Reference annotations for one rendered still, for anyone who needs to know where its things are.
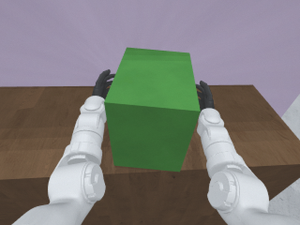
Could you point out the robot left hand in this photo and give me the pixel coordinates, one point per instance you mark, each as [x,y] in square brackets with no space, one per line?
[100,88]

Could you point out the left robot upper arm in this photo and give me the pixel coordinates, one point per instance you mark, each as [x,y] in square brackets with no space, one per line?
[73,190]

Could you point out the carton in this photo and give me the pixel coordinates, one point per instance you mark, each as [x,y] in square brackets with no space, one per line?
[152,109]

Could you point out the pedestal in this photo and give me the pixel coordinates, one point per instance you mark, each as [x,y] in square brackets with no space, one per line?
[37,123]

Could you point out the left robot forearm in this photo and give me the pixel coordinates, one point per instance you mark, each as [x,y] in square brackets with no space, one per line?
[87,136]

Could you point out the robot right hand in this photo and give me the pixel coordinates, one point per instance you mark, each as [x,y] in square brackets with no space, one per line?
[206,101]

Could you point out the right robot forearm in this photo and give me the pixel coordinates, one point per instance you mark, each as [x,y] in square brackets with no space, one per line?
[218,146]

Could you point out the right robot upper arm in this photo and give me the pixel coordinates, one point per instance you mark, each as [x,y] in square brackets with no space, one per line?
[241,199]

